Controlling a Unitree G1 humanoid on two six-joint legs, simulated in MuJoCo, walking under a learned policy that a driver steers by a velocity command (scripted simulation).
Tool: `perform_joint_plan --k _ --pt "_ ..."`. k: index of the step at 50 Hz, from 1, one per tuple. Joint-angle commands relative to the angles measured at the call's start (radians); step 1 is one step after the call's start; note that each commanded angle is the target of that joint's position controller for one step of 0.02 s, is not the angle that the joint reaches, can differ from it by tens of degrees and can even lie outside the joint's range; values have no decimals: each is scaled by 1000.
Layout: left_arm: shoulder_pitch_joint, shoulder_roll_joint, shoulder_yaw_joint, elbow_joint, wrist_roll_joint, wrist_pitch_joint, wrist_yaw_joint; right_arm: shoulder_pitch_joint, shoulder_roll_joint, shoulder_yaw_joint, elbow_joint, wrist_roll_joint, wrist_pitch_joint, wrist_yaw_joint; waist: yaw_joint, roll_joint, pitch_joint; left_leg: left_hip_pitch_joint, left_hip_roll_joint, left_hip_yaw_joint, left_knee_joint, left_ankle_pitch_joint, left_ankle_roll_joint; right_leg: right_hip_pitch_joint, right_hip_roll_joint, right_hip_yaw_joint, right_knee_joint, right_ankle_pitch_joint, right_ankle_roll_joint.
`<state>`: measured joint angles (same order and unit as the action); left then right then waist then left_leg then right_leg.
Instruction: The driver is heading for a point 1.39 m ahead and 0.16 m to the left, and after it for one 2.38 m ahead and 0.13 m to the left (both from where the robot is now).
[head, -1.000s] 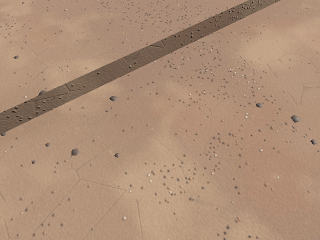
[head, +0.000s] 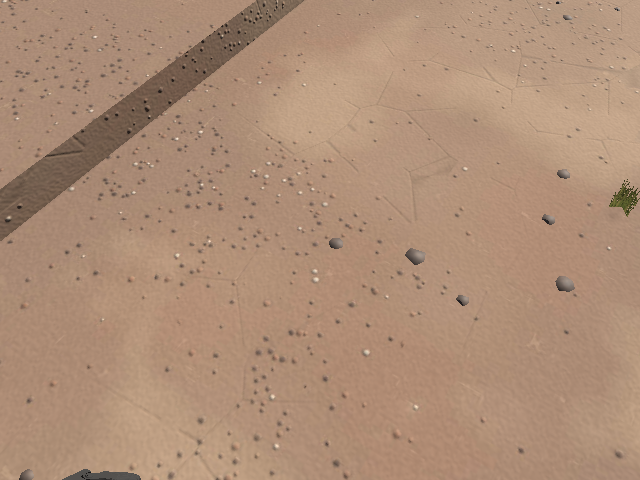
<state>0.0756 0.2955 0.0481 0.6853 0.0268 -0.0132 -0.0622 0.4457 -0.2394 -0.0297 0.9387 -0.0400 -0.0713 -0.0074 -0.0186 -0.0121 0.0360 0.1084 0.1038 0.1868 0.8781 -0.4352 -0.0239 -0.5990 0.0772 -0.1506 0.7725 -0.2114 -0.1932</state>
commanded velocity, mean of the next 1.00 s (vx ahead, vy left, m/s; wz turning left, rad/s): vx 0.99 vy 0.00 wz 0.29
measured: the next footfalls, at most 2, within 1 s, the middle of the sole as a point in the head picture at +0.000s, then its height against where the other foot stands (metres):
left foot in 0.42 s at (314, 388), level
right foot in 0.86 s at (386, 234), level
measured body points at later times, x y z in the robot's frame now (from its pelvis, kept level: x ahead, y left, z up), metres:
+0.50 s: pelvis +0.48 -0.02 +0.02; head +0.51 -0.02 +0.47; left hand +0.55 +0.26 -0.10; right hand +0.58 -0.30 -0.09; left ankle +0.59 +0.02 -0.69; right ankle +0.22 -0.07 -0.56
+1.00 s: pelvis +0.96 -0.05 +0.04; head +0.99 -0.05 +0.49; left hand +1.00 +0.26 -0.05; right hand +1.15 -0.31 -0.07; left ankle +0.83 +0.00 -0.58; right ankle +1.01 -0.18 -0.69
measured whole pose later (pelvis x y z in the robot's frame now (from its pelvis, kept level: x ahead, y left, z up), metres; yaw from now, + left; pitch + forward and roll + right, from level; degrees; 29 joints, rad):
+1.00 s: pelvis +0.96 -0.05 +0.04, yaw +21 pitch +2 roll -2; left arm 0.21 0.30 0.03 0.71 0.06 -0.09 0.02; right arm 0.27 -0.38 -0.08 0.79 -0.02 -0.03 0.03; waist -0.02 0.05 0.01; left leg -0.46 -0.02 -0.02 1.30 -0.30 0.10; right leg -0.28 -0.03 -0.08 0.50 -0.25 0.02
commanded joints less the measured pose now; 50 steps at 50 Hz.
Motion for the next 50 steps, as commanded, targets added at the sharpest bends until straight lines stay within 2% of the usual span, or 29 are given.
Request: perform_joint_plan --k 1,3,5,8,11,14,16,18,20,21,22,23,24,26,28,29,31,34,38,40,41,42,43,44,45,46,47,48,50 --pt "364 304 109 49 -5 18 32 -252 -159 -24 -256 8 -68 18 183 -40 -277 -978 -97 -275 765 111 39 978 -317 961 -494 -428 -231" --pt "324 222 92 81 -8 -2 51 -248 -136 -6 -259 4 -83 13 86 90 -85 -911 -7 -270 587 175 41 680 -277 782 -541 -228 -165" --pt "238 163 67 66 -13 -23 61 -191 -120 1 -254 -29 -42 15 -9 75 -24 -792 29 -272 485 131 8 444 -192 630 -558 -121 -152" --pt "245 132 50 67 -27 -58 55 -269 -101 11 -295 -38 5 24 -22 68 55 -779 61 -216 285 145 -31 263 -124 512 -625 -82 -148" --pt "307 108 40 94 -29 -88 47 -414 -64 34 -339 -15 -2 47 39 19 107 -710 40 -143 -55 467 -2 246 -67 365 -681 188 -75" --pt "386 130 39 125 -44 -116 41 -498 -59 36 -349 18 -9 58 105 -7 78 -618 -9 -90 -268 705 73 409 -122 309 -747 457 -1" --pt "404 150 37 147 -29 -118 51 -507 -89 25 -337 19 -9 55 105 -11 50 -641 -60 -58 -342 664 115 618 -145 240 -714 713 42" --pt "398 192 42 153 -8 -110 72 -442 -126 12 -316 22 -12 50 58 -83 -12 -589 -137 -41 -337 519 147 751 -195 190 -571 1144 84" --pt "352 207 46 155 42 -80 96 -166 -193 -20 -228 32 -4 35 -87 -119 -139 -372 -210 -54 -316 391 179 799 -231 154 -233 1368 110" --pt "272 218 50 134 51 -64 104 69 -222 -40 -151 34 3 25 -214 -92 -216 -156 -197 -63 -357 379 202 699 -208 104 77 1306 121" --pt "210 154 31 100 52 -71 101 230 -282 -66 -117 26 16 12 -268 36 -267 85 -74 -248 -263 184 257 417 -118 93 530 747 119" --pt "346 38 2 46 -16 -95 65 129 -357 -86 -113 3 21 21 -68 441 -323 355 185 -964 -459 59 481 -107 88 163 885 -259 206" --pt "267 94 -12 35 4 -112 73 24 -274 -86 -153 16 23 33 -105 164 -308 316 176 -1057 -579 -20 476 -204 8 277 865 -156 165" --pt "133 107 -24 -3 18 -128 63 -14 -175 -65 -128 26 18 31 -47 -73 -113 -4 115 -843 -634 33 392 -143 -93 277 663 -57 151" --pt "107 75 -39 -38 55 -96 53 -28 -152 -49 -105 30 6 16 30 -72 -11 -239 24 -713 -667 127 355 -79 -131 264 558 -90 178" --pt "114 65 -46 -50 60 -77 51 -29 -164 -50 -103 33 -3 17 51 -34 15 -310 1 -684 -681 147 361 -72 -148 253 497 -117 192" --pt "26 59 -61 -101 55 -61 44 -41 -198 -59 -116 36 -19 21 52 -13 70 -460 -42 -618 -746 176 363 -37 -171 204 305 -83 220" --pt "-135 33 -80 -162 22 -67 26 -41 -213 -74 -130 44 -25 24 -3 29 100 -570 -108 -544 -790 316 301 126 -151 152 -32 210 243" --pt "-177 56 -70 -177 5 -70 39 29 -242 -93 -117 55 -21 28 -66 61 27 -346 -81 -566 -697 606 237 213 -99 151 -214 334 221" --pt "-108 98 -50 -158 7 -78 53 32 -261 -99 -116 47 -15 15 -35 64 -42 -235 -76 -574 -533 826 196 318 -60 158 -281 225 206" --pt "14 138 -30 -125 5 -84 65 17 -295 -106 -119 38 -14 16 30 56 -133 -213 -86 -559 -358 929 174 456 -41 155 -280 131 193" --pt "202 176 -9 -82 8 -90 81 -37 -303 -108 -133 34 -19 21 142 53 -227 -320 -121 -543 -123 861 154 680 -98 190 -253 69 176" --pt "438 254 24 -51 33 -92 104 -68 -200 -80 -165 31 -32 20 227 -49 -375 -469 -166 -468 206 534 158 917 -315 395 -244 -293 145" --pt "382 326 41 -54 57 -87 98 44 -67 -39 -232 87 -30 18 103 -413 -530 -761 -259 -353 502 -68 124 1113 -601 985 -452 -505 32" --pt "293 254 48 -63 45 -72 92 -9 -145 -36 -207 59 -9 6 101 -269 -408 -905 -150 -309 575 29 141 1001 -560 1017 -502 -661 13" --pt "236 148 24 -66 37 -71 88 -123 -182 -45 -204 35 3 11 120 -121 -246 -925 -104 -283 532 115 139 861 -494 805 -493 -535 37" --pt "228 102 13 -40 39 -71 83 -176 -175 -46 -211 26 10 24 108 -27 -142 -902 -72 -272 483 150 132 734 -451 642 -497 -306 51" --pt "252 88 8 -6 37 -75 84 -233 -156 -45 -230 11 20 41 98 -22 -83 -888 -44 -275 448 153 130 658 -402 509 -511 -148 75" --pt "299 49 -1 55 17 -92 73 -252 -102 -31 -262 6 51 63 58 -88 -38 -898 -13 -260 441 147 124 599 -378 368 -527 31 100"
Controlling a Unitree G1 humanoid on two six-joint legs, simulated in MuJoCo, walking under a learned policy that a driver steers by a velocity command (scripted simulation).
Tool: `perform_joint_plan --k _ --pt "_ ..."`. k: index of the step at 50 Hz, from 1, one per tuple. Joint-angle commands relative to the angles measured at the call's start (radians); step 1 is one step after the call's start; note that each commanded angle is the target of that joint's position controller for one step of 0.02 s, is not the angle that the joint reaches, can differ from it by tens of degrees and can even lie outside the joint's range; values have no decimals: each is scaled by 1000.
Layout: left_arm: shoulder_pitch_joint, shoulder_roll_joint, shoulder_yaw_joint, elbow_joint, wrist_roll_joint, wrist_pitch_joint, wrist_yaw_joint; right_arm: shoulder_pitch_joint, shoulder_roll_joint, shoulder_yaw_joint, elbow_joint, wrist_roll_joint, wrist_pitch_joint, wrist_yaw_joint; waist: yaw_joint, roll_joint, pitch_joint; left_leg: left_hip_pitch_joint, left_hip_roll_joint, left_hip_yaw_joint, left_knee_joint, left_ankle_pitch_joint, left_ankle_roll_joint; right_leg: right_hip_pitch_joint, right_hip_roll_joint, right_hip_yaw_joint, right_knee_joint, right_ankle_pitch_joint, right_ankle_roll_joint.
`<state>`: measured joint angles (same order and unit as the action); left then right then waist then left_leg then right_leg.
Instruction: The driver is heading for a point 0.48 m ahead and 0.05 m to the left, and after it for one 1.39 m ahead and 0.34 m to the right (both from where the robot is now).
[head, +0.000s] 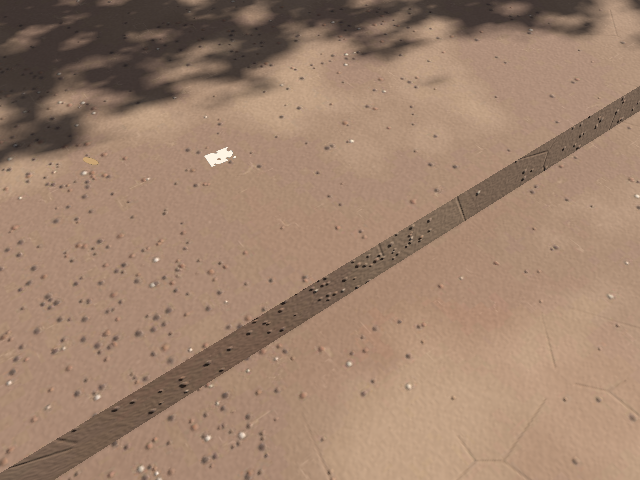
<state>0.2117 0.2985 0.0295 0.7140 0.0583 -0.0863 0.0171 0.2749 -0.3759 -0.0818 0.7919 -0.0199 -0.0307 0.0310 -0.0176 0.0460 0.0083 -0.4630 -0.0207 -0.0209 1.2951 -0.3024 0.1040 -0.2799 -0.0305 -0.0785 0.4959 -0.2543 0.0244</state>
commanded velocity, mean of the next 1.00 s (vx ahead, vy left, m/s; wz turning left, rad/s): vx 1.00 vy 0.00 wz -0.04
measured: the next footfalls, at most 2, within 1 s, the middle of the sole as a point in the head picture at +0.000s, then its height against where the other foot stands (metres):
left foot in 0.28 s outside the picture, level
right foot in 0.74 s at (330, 358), level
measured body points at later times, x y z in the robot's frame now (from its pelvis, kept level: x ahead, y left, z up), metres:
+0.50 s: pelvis +0.45 +0.06 +0.00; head +0.47 +0.05 +0.45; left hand +0.49 +0.32 -0.11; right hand +0.58 -0.19 -0.13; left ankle +0.40 +0.07 -0.73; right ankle +0.54 -0.09 -0.64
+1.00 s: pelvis +0.89 +0.10 +0.01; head +0.92 +0.10 +0.46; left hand +0.82 +0.36 -0.12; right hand +1.20 -0.05 +0.04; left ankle +1.07 +0.23 -0.54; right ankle +0.71 +0.01 -0.73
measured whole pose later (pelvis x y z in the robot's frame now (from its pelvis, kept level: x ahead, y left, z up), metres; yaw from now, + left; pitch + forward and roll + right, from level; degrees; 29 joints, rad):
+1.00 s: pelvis +0.89 +0.10 +0.01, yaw -8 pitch +5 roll +2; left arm 0.58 0.22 0.03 0.96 0.00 -0.07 -0.01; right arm -0.13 -0.08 0.12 0.36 -0.04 -0.06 -0.01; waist 0.06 -0.04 -0.03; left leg -1.16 0.08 0.01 1.52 -0.42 0.04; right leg 0.07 0.02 0.15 0.21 -0.25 -0.12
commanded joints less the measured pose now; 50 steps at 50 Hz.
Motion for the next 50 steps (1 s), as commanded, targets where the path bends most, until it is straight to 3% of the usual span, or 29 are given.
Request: perform_joint_plan --k 1,7,9,12,13,14,15,16,17,18,19,23,27,29,31,33,34,36,37,38,39,41,42,43,45,47,48,49,50 --pt "174 33 15 46 -27 -27 -14 -114 51 29 -142 -13 22 32 43 -150 4 -356 122 -44 19 18 -4 271 -270 237 -264 158 -108" --pt "92 89 26 78 -33 -54 -17 -308 42 61 -252 -11 26 74 -13 -98 112 -206 96 97 -381 315 12 121 -174 -131 -404 445 -59" --pt "161 128 32 99 -34 -53 -13 -347 36 63 -250 -12 19 79 1 -78 113 -91 22 199 -506 330 46 177 -159 -191 -346 838 -38" --pt "173 226 58 87 -29 -15 9 -129 -32 38 -177 -11 10 60 -129 -145 -41 171 -82 217 -552 223 96 281 -207 -186 20 1321 -26" --pt "135 240 61 70 -27 -1 13 62 -70 17 -119 -13 6 46 -216 -156 -125 380 -94 171 -578 199 131 214 -229 -161 263 1320 -40" --pt "138 217 55 68 -18 5 7 206 -101 -8 -53 -20 6 21 -251 -94 -173 639 -73 66 -661 163 160 26 -183 -156 568 924 -48" --pt "153 93 29 43 -5 2 -8 138 -172 -33 -48 -8 16 -4 -144 151 -131 752 98 -180 -674 198 169 -258 1 -149 972 -169 -34" --pt "266 82 10 -49 -50 -7 -7 96 -242 -39 -107 -33 23 -13 -59 185 -380 981 362 -679 -840 147 362 -502 25 58 1197 -247 -26" --pt "132 141 14 -44 -44 -21 -4 114 -177 -36 -117 -28 27 -31 -119 -31 -314 872 336 -696 -989 -52 314 -555 -14 114 1154 -111 -34" --pt "118 128 8 -37 -54 -22 -6 57 -136 -24 -91 -23 13 -42 -59 -76 -124 662 326 -579 -1039 -46 271 -545 -63 105 1058 -51 -41" --pt "102 109 1 -21 -40 -13 -10 18 -90 -8 -77 -22 -9 -42 -14 -146 -54 487 294 -489 -1056 44 239 -464 -95 121 976 -42 -42" --pt "124 48 -5 22 -33 51 -47 14 -17 21 -25 -14 -82 -31 64 -123 60 199 201 -145 -1140 353 138 -305 -114 172 748 -11 -35" --pt "-36 9 -14 -22 -55 45 -59 8 5 30 -15 -4 -108 -12 33 -36 78 259 98 115 -1164 674 5 -322 -69 77 432 291 -84" --pt "-37 -15 -24 -15 -62 49 -58 12 5 34 -17 -7 -113 -22 29 8 37 331 114 173 -1150 859 -17 -262 -43 -7 366 349 -112" --pt "19 -1 -14 -2 -54 60 -44 -10 -15 36 -23 -11 -116 -45 71 39 -23 462 169 199 -1040 1306 -47 -238 -3 -64 415 281 -158" --pt "-86 40 -5 -36 -41 70 -38 88 -28 37 -3 -23 -74 -65 16 -31 -23 630 186 204 -884 1653 -64 -311 95 -185 379 46 -176" --pt "10 50 5 -21 -30 67 -49 74 -41 37 -2 -30 -64 -78 87 -31 -91 631 213 200 -724 1743 -83 -169 109 -171 307 155 -198" --pt "355 111 53 78 -31 55 -60 -79 -123 11 -54 0 -37 -70 276 -5 -191 426 159 214 -158 1445 -83 249 121 -83 -47 256 -263" --pt "487 143 79 149 -46 51 -50 -240 -45 23 -85 1 -39 -43 357 -210 -76 31 -28 205 374 314 -79 457 31 35 -204 438 -331" --pt "423 245 92 171 -10 58 -46 -218 127 73 -197 -18 -76 -50 158 -327 -36 -493 -62 79 701 -143 -111 668 -112 323 107 967 -374" --pt "480 230 96 151 -4 61 -30 -242 133 91 -259 -13 -94 -46 183 -162 -223 -686 -29 -41 789 -160 -103 863 -195 515 42 734 -455" --pt "442 125 71 158 -9 70 5 -293 146 117 -316 -33 -105 -32 99 6 -80 -881 19 -49 853 -188 -59 637 -247 652 -154 129 -410" --pt "420 106 58 168 -17 58 14 -376 186 132 -360 -52 -90 -27 77 2 4 -983 18 -37 1026 -277 -44 475 -237 645 -188 24 -402" --pt "406 88 43 174 -17 37 10 -446 239 153 -413 -47 -68 -29 51 -40 92 -1080 28 -32 1149 -374 -29 318 -244 627 -244 -63 -384" --pt "236 80 25 149 -31 -1 -17 -490 235 181 -493 -39 -34 -33 -56 -22 213 -803 105 24 701 -320 -31 -202 -117 450 -453 -290 -271" --pt "137 88 25 112 -46 -28 -14 -470 160 158 -511 -11 -19 -38 -71 -35 219 -384 117 109 391 -148 -86 -513 -48 348 -624 46 -290" --pt "64 101 36 79 -59 -32 -15 -377 170 162 -494 -21 -21 -38 -110 -6 131 -23 120 117 149 -26 -77 -599 3 251 -611 265 -265" --pt "113 195 67 77 -91 -37 -19 -295 178 153 -454 -20 -17 -49 -103 -23 -29 245 40 156 43 -3 -72 -505 -2 254 -513 682 -277" --pt "152 275 95 77 -91 -37 -29 -128 136 122 -391 -23 -7 -66 -150 -71 -208 356 -26 145 11 -61 -73 -280 -6 232 -273 1196 -269"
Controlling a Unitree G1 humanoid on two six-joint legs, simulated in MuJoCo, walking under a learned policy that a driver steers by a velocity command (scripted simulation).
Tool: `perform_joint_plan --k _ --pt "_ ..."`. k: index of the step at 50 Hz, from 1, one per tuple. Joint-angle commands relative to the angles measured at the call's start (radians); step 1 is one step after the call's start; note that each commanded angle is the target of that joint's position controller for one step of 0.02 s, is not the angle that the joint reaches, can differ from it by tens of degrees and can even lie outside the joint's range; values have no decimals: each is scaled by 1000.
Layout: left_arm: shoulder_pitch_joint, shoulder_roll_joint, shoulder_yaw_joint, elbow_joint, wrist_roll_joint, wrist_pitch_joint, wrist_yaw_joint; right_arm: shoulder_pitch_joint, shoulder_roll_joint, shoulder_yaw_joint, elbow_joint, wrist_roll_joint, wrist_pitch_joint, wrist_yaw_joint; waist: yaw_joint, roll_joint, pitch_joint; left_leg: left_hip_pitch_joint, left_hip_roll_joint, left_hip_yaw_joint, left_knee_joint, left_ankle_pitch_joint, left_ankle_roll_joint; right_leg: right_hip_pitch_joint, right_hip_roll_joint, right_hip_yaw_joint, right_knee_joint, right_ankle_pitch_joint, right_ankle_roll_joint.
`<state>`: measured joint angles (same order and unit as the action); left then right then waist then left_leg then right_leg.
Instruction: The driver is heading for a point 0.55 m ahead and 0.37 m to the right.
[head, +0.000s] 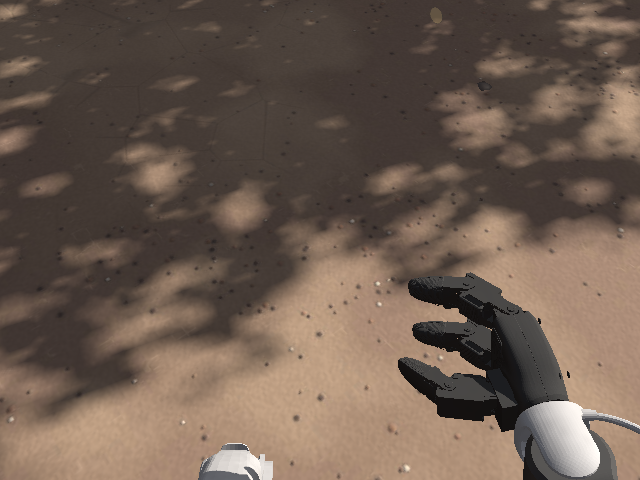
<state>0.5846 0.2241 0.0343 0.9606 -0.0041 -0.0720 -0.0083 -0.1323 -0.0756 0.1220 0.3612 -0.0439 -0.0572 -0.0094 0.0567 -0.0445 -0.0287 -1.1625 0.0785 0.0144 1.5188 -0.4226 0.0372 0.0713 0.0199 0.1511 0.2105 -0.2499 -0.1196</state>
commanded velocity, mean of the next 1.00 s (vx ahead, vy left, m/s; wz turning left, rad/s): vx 1.00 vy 0.00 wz -0.98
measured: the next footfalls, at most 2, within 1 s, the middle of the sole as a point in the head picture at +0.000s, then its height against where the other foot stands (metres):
left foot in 0.06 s outside the picture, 0.13 m higher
right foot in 0.48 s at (385, 395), level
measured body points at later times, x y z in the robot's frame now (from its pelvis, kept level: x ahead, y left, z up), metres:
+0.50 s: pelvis +0.49 -0.02 +0.09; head +0.51 -0.02 +0.54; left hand +0.78 +0.10 +0.01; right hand +0.30 -0.24 -0.02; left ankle +0.26 +0.17 -0.50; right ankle +0.57 -0.05 -0.62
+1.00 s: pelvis +0.91 -0.19 +0.12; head +0.93 -0.20 +0.57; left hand +1.22 -0.09 +0.01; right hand +0.78 -0.46 +0.03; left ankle +1.04 -0.12 -0.61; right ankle +0.77 -0.16 -0.49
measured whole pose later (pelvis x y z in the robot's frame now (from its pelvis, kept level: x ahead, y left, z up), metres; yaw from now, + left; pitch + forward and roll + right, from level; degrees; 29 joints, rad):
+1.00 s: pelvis +0.91 -0.19 +0.12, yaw -54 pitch +1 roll +2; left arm 0.27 0.37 0.08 0.73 0.03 -0.03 -0.03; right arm 0.22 -0.28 -0.05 0.69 -0.05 -0.06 -0.02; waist 0.02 -0.05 0.01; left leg -0.32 0.03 0.06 0.57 -0.27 -0.03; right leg -0.45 0.05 0.04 1.34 -0.32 -0.12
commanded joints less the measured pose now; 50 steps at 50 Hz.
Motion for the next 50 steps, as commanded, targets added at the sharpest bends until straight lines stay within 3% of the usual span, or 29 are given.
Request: perform_joint_plan --k 1,2,3,4,5,7,8,11,13,15,18,19,21,23,24,25,26,27,29,31,34,39,41,42,43,44,45,47,50 --pt "-220 410 121 -171 -20 -55 -11 437 -213 -108 52 11 21 -32 -306 -114 -266 1045 -116 30 -334 -43 6 -398 -116 63 285 1450 -97" --pt "-297 402 143 -182 -10 -63 -14 638 -292 -158 83 22 9 -33 -425 -119 -347 1115 -114 -23 -480 -105 22 -322 -123 121 604 1477 -58" --pt "-405 244 116 -224 32 -88 -25 741 -407 -193 132 6 -14 -33 -426 151 -345 1134 36 -328 -709 -418 29 -394 10 116 1078 694 -18" --pt "-349 -3 66 -361 23 -88 -46 644 -460 -200 181 11 -9 -32 -231 597 -315 1174 246 -965 -1196 -376 15 -763 166 131 1408 6 -6" --pt "-239 -37 45 -370 33 -67 -45 415 -391 -193 136 0 -4 -23 -60 422 -253 1115 331 -1148 -1301 -603 66 -895 98 109 1573 78 -7" --pt "-341 -61 25 -385 68 -13 -38 365 -176 -146 236 17 -14 -2 -22 167 64 853 264 -783 -1170 -647 122 -1031 -1 -33 1663 75 -8" --pt "-359 -47 22 -395 68 14 -34 376 -122 -138 296 3 -20 4 9 134 83 799 248 -594 -1106 -471 93 -1058 -18 -39 1690 90 -20" --pt "-440 -81 -6 -425 25 65 -25 578 -119 -153 471 -10 -54 30 -8 66 158 853 145 -181 -1128 -5 -11 -1212 -23 -84 1692 -85 -17" --pt "-566 -31 -5 -477 33 70 -28 564 -148 -164 503 5 -72 39 -12 128 157 801 106 24 -1213 302 -84 -1056 -24 -100 1380 49 -1" --pt "-602 38 16 -465 44 74 -34 566 -198 -179 501 18 -83 16 -27 139 110 872 68 167 -1275 558 -92 -915 2 -187 1118 203 14" --pt "-604 47 7 -433 26 60 -68 532 -261 -187 477 34 -86 -16 -11 117 67 1032 24 275 -1323 823 -72 -665 34 -333 664 297 -13" --pt "-578 70 20 -405 6 60 -70 549 -306 -199 462 35 -83 -26 -13 140 -30 1090 45 277 -1270 1098 -52 -504 92 -376 632 310 -17" --pt "-426 116 37 -382 15 53 -61 563 -397 -226 448 36 -62 -41 85 199 -72 1216 136 249 -1007 1415 -64 -394 110 -372 526 243 -50" --pt "-53 184 82 -265 13 52 -33 457 -398 -244 396 22 -25 -42 247 176 -187 1093 137 204 -487 1239 -32 -14 74 -238 362 273 -119" --pt "-105 214 105 -241 1 50 -14 428 -312 -233 386 9 -12 -28 200 44 -78 841 -16 184 -120 327 -19 59 20 -127 283 210 -158" --pt "-167 292 116 -251 15 56 -15 409 -159 -190 303 -21 -23 -20 77 -113 -16 476 -87 113 192 -119 -26 133 -23 33 531 547 -167" --pt "-185 330 117 -296 29 66 -10 505 -197 -181 195 6 -42 -7 5 -87 -271 279 -93 -68 220 -96 -50 381 -172 430 348 334 -373" --pt "-194 290 115 -313 39 70 2 472 -259 -178 202 4 -68 -4 25 5 -205 208 -65 -117 118 -39 -55 307 -245 656 93 -23 -387" --pt "-234 207 91 -287 32 40 12 367 -304 -181 213 -10 -62 -5 -39 142 16 273 -12 -130 -67 11 -75 13 -182 566 27 23 -323" --pt "-231 183 72 -272 15 7 16 374 -309 -176 222 -33 -20 -7 -94 167 86 382 28 -127 -200 -10 -110 -216 -128 457 24 184 -295" --pt "-238 208 68 -260 13 -18 16 193 -265 -149 146 -25 2 11 -79 112 135 520 51 -83 -510 120 -121 -435 -39 325 -14 261 -240" --pt "-187 249 86 -225 -5 -13 0 102 -236 -129 131 20 -3 23 -9 8 55 877 -57 -27 -893 477 -74 -411 9 271 54 482 -115" --pt "-187 288 97 -221 2 -12 2 224 -310 -160 166 23 -11 5 -71 14 -46 1017 -107 -38 -963 361 -58 -281 13 278 278 700 -66" --pt "-226 318 103 -227 6 -15 -3 392 -351 -183 202 25 -17 -9 -182 25 -133 1205 -102 -36 -976 308 -51 -317 34 250 500 712 -38" --pt "-271 261 88 -250 10 -26 -8 609 -423 -215 243 9 -21 -30 -283 56 -237 1456 8 -114 -926 139 -31 -466 74 203 783 551 -18" --pt "-271 82 41 -297 4 -30 1 716 -477 -227 268 -32 -23 -41 -263 293 -310 1638 310 -480 -1013 -123 1 -710 143 97 1119 -298 -11" --pt "-184 122 30 -347 -22 -20 8 585 -502 -239 252 -29 -21 -25 -143 474 -376 1590 415 -956 -1236 -296 76 -850 113 11 1250 -231 -8" --pt "-314 180 38 -314 30 16 -4 402 -311 -202 236 -8 -10 -13 -125 175 -78 1282 295 -621 -1249 -301 77 -881 -14 -56 1208 -46 -2" --pt "-388 113 23 -355 45 56 -51 471 -264 -187 339 4 -29 -2 -84 141 51 1080 219 -299 -1283 37 39 -855 -90 -61 1159 -40 14"
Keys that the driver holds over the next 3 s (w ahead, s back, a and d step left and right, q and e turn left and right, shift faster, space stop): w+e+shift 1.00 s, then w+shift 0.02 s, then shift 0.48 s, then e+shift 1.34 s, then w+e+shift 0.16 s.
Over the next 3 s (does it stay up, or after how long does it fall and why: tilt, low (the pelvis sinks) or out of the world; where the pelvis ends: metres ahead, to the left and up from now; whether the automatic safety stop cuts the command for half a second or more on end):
stays up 1.12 -0.44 0.14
